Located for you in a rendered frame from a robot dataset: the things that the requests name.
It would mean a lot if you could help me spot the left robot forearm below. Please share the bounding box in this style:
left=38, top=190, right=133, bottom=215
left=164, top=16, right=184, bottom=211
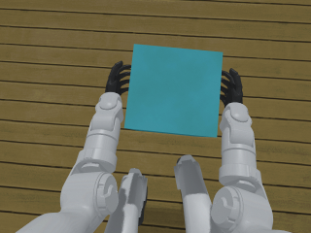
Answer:
left=60, top=92, right=124, bottom=208

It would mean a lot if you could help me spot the left robot thigh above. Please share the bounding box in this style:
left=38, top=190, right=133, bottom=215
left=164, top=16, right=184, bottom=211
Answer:
left=104, top=173, right=148, bottom=233

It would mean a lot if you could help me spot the carton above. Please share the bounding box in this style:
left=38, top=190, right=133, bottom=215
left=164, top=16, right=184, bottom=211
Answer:
left=124, top=44, right=224, bottom=138

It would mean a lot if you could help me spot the robot left foot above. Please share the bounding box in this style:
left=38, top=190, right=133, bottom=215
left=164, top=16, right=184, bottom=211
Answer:
left=138, top=186, right=148, bottom=226

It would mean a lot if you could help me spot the right robot hand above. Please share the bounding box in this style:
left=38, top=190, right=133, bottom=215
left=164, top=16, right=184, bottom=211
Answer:
left=220, top=68, right=243, bottom=107

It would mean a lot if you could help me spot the right robot forearm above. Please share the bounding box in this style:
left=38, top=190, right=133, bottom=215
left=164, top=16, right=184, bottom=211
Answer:
left=219, top=102, right=269, bottom=203

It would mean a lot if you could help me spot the left robot hand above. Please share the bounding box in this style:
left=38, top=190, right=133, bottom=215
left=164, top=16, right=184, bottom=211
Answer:
left=105, top=61, right=131, bottom=96

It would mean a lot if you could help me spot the robot right upper arm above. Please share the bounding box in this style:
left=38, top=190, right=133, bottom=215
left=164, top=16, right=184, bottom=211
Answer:
left=211, top=185, right=292, bottom=233

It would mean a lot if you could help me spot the robot left upper arm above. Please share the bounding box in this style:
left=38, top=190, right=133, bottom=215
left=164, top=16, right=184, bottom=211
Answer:
left=16, top=171, right=120, bottom=233

